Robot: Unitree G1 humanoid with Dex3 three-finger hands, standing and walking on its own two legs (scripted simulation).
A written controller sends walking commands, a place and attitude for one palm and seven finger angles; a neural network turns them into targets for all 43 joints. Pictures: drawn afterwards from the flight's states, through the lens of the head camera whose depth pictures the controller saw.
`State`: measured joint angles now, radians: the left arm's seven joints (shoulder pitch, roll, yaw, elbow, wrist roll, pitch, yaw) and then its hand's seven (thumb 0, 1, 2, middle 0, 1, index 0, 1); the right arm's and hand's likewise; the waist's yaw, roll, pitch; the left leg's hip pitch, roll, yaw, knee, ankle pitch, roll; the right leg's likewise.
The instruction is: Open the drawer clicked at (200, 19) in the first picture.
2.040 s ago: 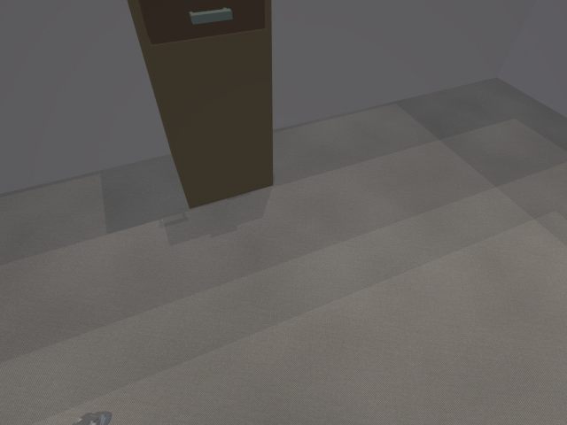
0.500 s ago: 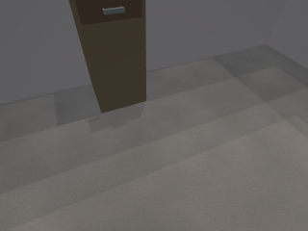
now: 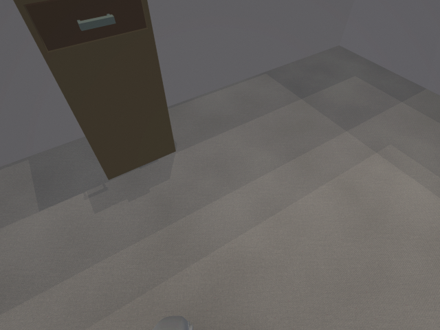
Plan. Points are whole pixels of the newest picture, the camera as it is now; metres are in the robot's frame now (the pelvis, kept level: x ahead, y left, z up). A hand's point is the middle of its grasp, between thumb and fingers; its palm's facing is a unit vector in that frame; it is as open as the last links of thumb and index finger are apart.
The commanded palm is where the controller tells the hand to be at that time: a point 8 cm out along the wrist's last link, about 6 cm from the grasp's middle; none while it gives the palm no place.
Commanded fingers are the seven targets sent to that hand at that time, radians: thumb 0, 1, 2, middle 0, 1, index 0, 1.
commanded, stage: walk to a spot facing it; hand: left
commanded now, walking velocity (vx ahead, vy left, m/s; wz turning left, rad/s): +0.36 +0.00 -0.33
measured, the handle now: (95, 20) +1.07 +0.56 +0.08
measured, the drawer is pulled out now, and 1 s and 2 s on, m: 0.00 0.00 0.00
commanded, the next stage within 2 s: turn to face it in 0.98 s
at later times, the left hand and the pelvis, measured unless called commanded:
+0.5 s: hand (138, 252) +0.31 +0.24 -0.17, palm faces -0.15 -0.97 -0.20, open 7.4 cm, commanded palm none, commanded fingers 0.00 0.90 0.90 -0.20 -0.30 -0.20 -0.30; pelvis +0.21 +0.05 +0.00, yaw -13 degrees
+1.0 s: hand (198, 180) +0.55 +0.12 -0.17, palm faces -0.38 -0.90 -0.21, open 7.2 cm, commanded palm none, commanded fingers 0.00 0.90 0.90 -0.20 -0.30 -0.20 -0.30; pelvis +0.43 -0.04 +0.00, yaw -24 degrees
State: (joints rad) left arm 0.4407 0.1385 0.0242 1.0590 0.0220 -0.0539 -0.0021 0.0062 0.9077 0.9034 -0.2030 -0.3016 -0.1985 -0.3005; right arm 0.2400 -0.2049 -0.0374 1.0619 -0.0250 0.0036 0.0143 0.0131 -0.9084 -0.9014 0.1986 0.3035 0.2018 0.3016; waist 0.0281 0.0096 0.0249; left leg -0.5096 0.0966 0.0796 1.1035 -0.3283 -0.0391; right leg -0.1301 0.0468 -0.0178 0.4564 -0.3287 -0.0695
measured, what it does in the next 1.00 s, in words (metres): walks ahead, turning right: left foot, then right foot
